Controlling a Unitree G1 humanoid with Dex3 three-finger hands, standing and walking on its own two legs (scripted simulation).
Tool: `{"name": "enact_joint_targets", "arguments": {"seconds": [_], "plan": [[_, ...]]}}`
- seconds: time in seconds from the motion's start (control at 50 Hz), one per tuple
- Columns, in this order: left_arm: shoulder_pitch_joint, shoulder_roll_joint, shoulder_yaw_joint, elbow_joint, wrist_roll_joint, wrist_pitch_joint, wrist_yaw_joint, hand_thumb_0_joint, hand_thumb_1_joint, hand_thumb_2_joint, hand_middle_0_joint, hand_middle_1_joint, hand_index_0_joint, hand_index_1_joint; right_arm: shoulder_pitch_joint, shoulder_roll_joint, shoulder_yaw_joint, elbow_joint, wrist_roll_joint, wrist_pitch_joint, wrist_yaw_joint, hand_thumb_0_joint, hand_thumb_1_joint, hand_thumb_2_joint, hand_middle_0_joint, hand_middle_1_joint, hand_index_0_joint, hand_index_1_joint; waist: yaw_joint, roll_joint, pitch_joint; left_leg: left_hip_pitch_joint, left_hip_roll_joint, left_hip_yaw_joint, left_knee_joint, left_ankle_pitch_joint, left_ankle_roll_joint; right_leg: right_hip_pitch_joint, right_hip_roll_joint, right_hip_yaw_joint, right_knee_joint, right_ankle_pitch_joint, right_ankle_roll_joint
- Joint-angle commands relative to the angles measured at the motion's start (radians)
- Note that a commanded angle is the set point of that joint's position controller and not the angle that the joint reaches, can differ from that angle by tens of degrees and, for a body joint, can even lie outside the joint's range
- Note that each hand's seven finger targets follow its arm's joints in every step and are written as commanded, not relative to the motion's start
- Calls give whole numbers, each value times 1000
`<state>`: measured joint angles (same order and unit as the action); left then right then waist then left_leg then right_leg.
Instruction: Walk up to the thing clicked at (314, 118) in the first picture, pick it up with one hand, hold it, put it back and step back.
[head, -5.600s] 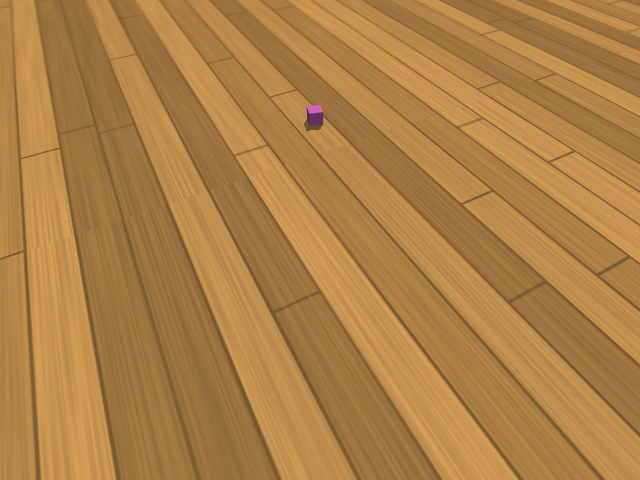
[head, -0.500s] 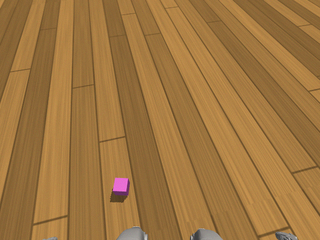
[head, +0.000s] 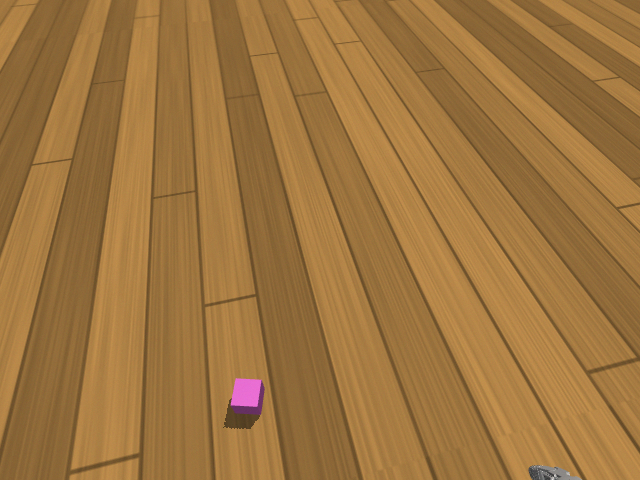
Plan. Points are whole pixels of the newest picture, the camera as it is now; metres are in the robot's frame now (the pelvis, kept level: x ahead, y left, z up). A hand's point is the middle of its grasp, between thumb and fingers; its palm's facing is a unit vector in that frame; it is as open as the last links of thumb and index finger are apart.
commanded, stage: walk up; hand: left
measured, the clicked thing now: (248, 396) +0.45 +0.25 -0.73
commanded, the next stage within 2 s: stand in 0.82 s
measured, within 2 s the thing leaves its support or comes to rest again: neither
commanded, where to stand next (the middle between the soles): +0.06 +0.01 m, yaw -2 degrees
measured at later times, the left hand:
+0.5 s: hand out of the picture +0.10 +0.26 -0.14, palm faces -0.04 -0.93 -0.37, open 7.4 cm
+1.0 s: hand out of the picture +0.11 +0.25 -0.15, palm faces -0.04 -0.94 -0.35, open 7.4 cm
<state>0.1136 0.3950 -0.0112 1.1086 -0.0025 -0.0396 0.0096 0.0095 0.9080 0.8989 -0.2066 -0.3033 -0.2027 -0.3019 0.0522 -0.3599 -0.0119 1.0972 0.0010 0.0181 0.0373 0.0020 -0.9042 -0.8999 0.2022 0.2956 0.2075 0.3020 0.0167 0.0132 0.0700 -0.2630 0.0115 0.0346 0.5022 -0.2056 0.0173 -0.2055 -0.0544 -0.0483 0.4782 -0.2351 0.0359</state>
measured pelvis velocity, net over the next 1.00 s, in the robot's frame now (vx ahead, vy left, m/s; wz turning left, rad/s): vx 0.03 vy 0.00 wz -0.01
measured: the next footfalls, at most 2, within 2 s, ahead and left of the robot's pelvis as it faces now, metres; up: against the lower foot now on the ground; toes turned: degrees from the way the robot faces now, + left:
none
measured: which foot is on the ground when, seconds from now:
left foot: down 0.00-1.00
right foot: down 0.00-1.00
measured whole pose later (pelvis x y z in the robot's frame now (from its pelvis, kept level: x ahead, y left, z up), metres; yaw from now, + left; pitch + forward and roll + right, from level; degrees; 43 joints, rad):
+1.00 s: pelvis +0.03 +0.00 +0.01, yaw -1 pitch -2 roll +0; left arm 0.10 0.36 0.00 1.14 0.01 -0.01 0.00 0.01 0.91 0.90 -0.21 -0.30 -0.20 -0.30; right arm 0.07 -0.34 -0.02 1.15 -0.01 -0.01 0.02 0.00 -0.91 -0.90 0.20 0.30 0.21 0.30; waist -0.01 0.00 0.04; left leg -0.15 0.00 0.05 0.33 -0.15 0.01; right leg -0.10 -0.06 -0.04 0.32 -0.19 0.04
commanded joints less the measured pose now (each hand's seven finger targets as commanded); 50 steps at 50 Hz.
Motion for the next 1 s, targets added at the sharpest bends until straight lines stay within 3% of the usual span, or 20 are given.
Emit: {"name": "enact_joint_targets", "arguments": {"seconds": [0.0, 0.18, 0.36, 0.78, 0.8, 0.82, 0.84, 0.92, 0.98], "plan": [[-53, 212, 41, -48, 6, -16, 11, 0, 900, 900, -200, -300, -200, -300, -63, -230, -51, -57, -4, -22, -19, 0, -900, -900, 200, 300, 200, 300, -12, -7, -127, 87, 117, -140, -152, 38, 30, 26, -81, 86, -117, 92, -54], [-79, 201, 46, -27, 10, -10, 8, 0, 900, 900, -200, -300, -200, -300, -58, -218, -52, -28, -4, -22, -19, 0, -900, -900, 200, 300, 200, 300, -15, -12, -106, 104, 111, -126, -202, 24, 14, 43, -91, 93, -165, 94, -49], [-78, 195, 50, -27, 12, -9, 10, 0, 900, 900, -200, -300, -200, -300, -51, -208, -52, -27, -5, -23, -21, 0, -900, -900, 200, 300, 200, 300, -12, -14, -135, 153, 114, -107, -184, 148, 12, 65, -96, 90, -176, 161, -44], [-76, 186, 53, -38, 17, -1, 11, 0, 900, 900, -200, -300, -200, -300, -37, -211, -59, -33, -10, -20, -24, 0, -900, -900, 200, 300, 200, 300, -18, -9, -126, 146, 114, -109, -202, 122, 13, 83, -91, 81, -175, 158, -43], [-83, 164, 46, -30, 11, 7, 5, 0, 900, 900, -200, -300, -200, -300, -36, -181, -45, -28, -11, -32, -27, 0, -900, -900, 200, 300, 200, 300, -27, -53, -141, 154, 131, -126, -238, 133, 4, 82, -84, 81, -183, 103, -40], [-85, 153, 46, -32, 11, 11, 2, 0, 900, 900, -200, -300, -200, -300, -41, -202, -47, -24, -12, -38, -31, 0, -900, -900, 200, 300, 200, 300, -25, -26, -115, 139, 131, -133, -253, 77, 2, 77, -79, 81, -191, 83, -37], [-73, 152, 44, -32, 13, 11, 0, 0, 900, 900, -200, -300, -200, -300, -55, -208, -48, -22, -13, -41, -32, 0, -900, -900, 200, 300, 200, 300, -14, -13, -113, 146, 136, -136, -252, 91, 1, 79, -81, 81, -188, 83, -37], [-59, 160, 46, -30, 13, 7, -1, 0, 900, 900, -200, -300, -200, -300, -50, -204, -47, -12, -11, -48, -34, 0, -900, -900, 200, 300, 200, 300, -19, -6, -112, 171, 131, -118, -236, 173, -5, 84, -90, 91, -209, 118, -37], [-62, 166, 50, -32, 15, 6, -2, 0, 900, 900, -200, -300, -200, -300, -46, -204, -46, -11, -10, -48, -35, 0, -900, -900, 200, 300, 200, 300, -23, -4, -111, 169, 126, -109, -232, 169, -6, 92, -91, 90, -218, 133, -36]]}}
